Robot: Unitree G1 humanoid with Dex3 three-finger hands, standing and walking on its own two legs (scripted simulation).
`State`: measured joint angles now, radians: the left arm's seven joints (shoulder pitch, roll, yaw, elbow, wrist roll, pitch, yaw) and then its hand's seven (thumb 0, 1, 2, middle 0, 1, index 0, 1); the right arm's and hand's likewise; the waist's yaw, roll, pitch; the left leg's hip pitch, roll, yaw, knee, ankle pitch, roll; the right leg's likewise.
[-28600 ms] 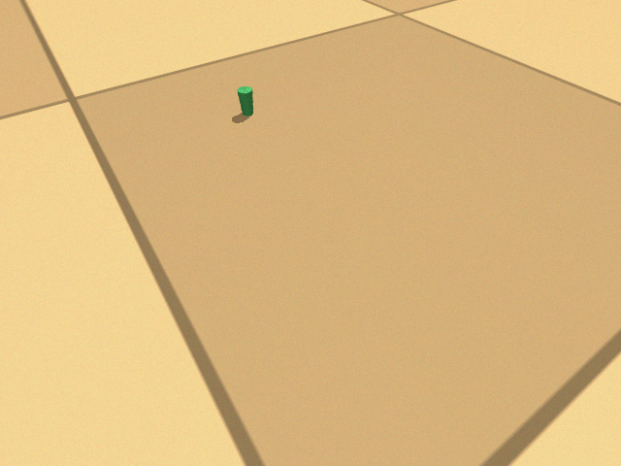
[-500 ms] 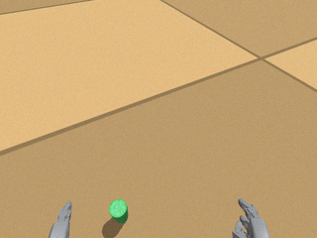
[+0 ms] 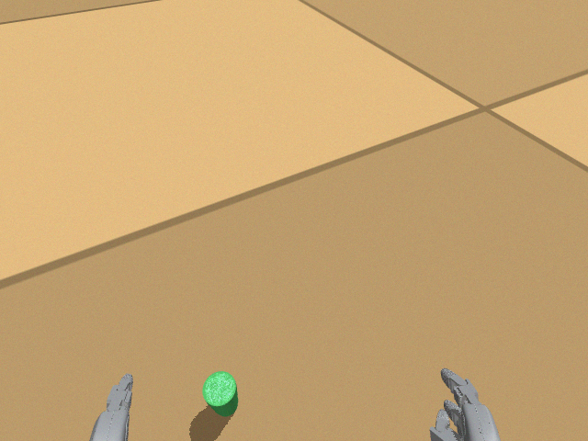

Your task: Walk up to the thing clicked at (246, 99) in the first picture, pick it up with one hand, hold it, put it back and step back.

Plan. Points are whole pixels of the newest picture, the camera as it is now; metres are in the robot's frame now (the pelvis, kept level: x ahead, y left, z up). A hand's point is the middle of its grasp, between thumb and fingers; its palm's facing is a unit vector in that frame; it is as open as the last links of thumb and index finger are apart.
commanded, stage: stand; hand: left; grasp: from the side
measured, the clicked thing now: (223, 396) +0.39 +0.20 -0.65
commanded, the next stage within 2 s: none
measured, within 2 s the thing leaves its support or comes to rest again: neither
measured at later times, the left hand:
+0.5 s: hand out of the picture +0.14 +0.22 -0.10, palm faces -0.04 -0.94 -0.33, open 8.9 cm
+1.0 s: hand out of the picture +0.03 +0.25 -0.11, palm faces -0.02 -0.94 -0.35, open 7.4 cm
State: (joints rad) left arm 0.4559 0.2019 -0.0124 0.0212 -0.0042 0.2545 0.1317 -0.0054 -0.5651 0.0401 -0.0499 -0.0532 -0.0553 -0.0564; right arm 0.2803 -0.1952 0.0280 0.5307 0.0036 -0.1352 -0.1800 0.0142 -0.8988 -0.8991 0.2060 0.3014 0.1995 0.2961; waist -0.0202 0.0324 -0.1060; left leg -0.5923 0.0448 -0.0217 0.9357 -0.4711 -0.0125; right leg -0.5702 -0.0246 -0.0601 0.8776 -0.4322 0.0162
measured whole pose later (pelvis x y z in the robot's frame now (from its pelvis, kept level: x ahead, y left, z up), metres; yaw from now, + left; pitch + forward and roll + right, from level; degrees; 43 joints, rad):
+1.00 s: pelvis -0.02 +0.00 +0.05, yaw +0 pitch -4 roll +0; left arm 0.18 0.31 0.00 1.11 0.03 -0.01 0.02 0.01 0.90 0.90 -0.20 -0.30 -0.21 -0.30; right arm 0.17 -0.30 -0.02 1.10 -0.04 0.00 -0.01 0.01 -0.90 -0.90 0.21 0.30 0.20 0.30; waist 0.01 0.01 0.05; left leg -0.14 0.00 0.02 0.40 -0.20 0.00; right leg -0.16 -0.06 -0.04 0.42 -0.20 0.03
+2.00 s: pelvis +0.00 +0.00 +0.06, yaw -1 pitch -3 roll +0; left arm 0.10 0.32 0.00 1.16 0.02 -0.01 0.00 0.01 0.90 0.90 -0.20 -0.30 -0.21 -0.30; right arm 0.12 -0.34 -0.01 1.16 -0.02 -0.01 0.00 0.01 -0.90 -0.90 0.21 0.30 0.20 0.30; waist 0.00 0.01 0.05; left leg -0.10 0.02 0.03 0.31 -0.17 -0.01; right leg -0.12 -0.04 -0.02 0.32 -0.16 0.02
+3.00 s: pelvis -0.07 +0.04 +0.02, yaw -1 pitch -1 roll +0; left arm 0.03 0.42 0.04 0.86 0.03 0.06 0.02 0.01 0.90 0.90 -0.20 -0.30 -0.21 -0.30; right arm 0.15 -0.39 -0.08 0.94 -0.03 0.04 0.02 0.00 -0.90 -0.90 0.20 0.30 0.20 0.30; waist -0.02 -0.06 0.16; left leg -0.26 -0.05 -0.02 0.69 -0.43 0.03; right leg -0.46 -0.07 0.04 0.73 -0.31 0.02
